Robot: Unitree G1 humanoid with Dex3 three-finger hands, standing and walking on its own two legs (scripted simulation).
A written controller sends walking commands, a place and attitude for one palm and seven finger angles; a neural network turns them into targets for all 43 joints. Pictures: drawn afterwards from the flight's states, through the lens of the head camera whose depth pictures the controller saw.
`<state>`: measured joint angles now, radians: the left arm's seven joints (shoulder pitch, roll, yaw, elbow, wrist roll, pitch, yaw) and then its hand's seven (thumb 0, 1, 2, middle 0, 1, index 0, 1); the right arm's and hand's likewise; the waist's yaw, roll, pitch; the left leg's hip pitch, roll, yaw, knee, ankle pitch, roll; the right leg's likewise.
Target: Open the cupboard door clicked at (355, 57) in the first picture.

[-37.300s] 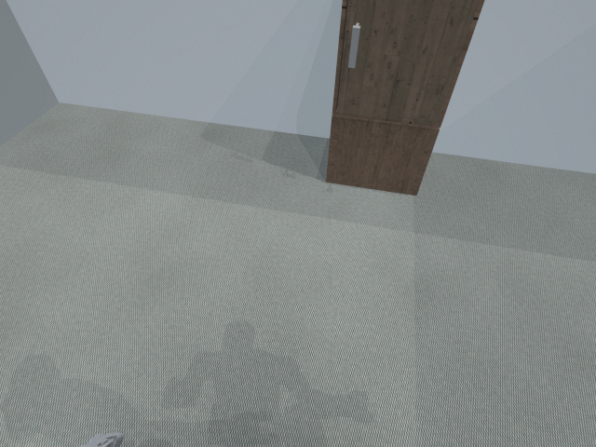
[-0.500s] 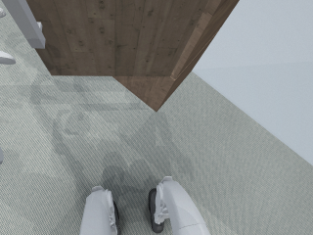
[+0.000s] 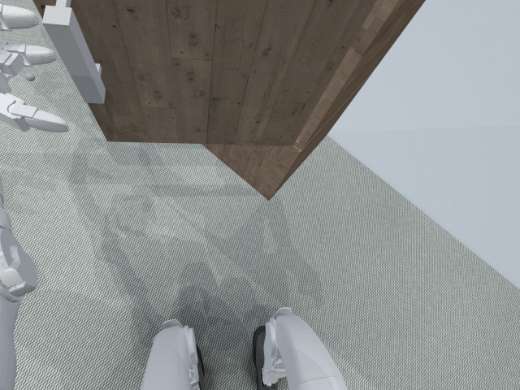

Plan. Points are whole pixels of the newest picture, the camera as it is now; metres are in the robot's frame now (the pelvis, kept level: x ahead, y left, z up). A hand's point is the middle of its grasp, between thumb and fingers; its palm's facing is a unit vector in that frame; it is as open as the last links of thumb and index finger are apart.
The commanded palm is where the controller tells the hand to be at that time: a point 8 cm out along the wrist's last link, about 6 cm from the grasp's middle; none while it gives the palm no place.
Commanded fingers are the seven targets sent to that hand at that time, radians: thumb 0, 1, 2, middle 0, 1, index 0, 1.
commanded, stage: move the hooked fingers beside the handle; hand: left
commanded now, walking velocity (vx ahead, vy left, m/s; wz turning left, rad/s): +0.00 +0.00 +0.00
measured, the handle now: (81, 49) +0.58 +0.21 +0.05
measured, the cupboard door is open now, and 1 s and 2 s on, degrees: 44 44 44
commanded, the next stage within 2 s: slide the fingers in behind the handle in 0.24 s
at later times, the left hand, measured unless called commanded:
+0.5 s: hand (39, 80) +0.52 +0.25 +0.05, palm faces -0.03 -1.00 -0.01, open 14.0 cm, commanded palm +0.52 +0.27 +0.05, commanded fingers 0.00 -0.50 0.30 -0.30 -1.20 -0.30 -1.20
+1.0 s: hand (69, 83) +0.52 +0.21 +0.05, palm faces -0.02 -1.00 -0.02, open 14.0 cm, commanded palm +0.51 +0.24 +0.05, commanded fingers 0.00 -0.50 0.30 -0.30 -1.20 -0.30 -1.20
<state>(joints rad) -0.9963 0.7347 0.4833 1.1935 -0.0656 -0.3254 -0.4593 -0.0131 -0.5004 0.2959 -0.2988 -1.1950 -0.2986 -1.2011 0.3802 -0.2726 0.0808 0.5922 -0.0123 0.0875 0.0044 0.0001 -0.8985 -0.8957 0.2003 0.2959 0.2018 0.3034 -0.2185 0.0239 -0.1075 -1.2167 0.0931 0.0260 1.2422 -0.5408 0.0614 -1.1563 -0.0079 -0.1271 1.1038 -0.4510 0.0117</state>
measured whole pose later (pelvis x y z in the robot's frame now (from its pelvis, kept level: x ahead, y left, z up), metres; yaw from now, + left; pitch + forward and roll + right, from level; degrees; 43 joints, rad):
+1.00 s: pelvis -0.01 -0.01 +0.00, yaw +0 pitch +28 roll -5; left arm -0.98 0.65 0.45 1.20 -0.06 -0.39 -0.37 -0.01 -0.50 0.30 -0.30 -1.20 -0.30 -1.20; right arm 0.36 -0.27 0.07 0.60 -0.01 0.08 0.01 0.00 -0.90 -0.90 0.20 0.30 0.20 0.30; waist -0.22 0.03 -0.11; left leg -1.21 0.10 0.03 1.25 -0.53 0.05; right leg -1.17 0.00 -0.12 1.14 -0.46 -0.01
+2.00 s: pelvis +0.00 -0.02 +0.00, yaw +1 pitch +27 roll -5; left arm -0.94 0.52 0.38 1.17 -0.08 -0.44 -0.26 -0.01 -0.50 0.30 -0.29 -1.20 -0.28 -1.22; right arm 0.36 -0.26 0.04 0.63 -0.02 0.08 0.03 0.00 -0.90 -0.90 0.20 0.30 0.20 0.30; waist -0.19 0.03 -0.11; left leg -1.16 0.09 0.03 1.22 -0.54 0.04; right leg -1.13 -0.01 -0.11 1.13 -0.47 -0.01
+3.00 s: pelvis +0.00 -0.01 +0.00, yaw +0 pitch +27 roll -4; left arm -0.89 0.52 0.41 1.14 -0.08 -0.44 -0.28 0.01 0.69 0.77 -0.35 -1.34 -0.35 -1.35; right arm 0.37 -0.26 0.05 0.62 -0.02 0.08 0.03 0.00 -0.90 -0.90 0.20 0.30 0.20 0.30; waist -0.20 0.03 -0.12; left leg -1.14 0.09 0.04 1.22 -0.54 0.04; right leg -1.12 0.00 -0.10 1.12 -0.47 0.00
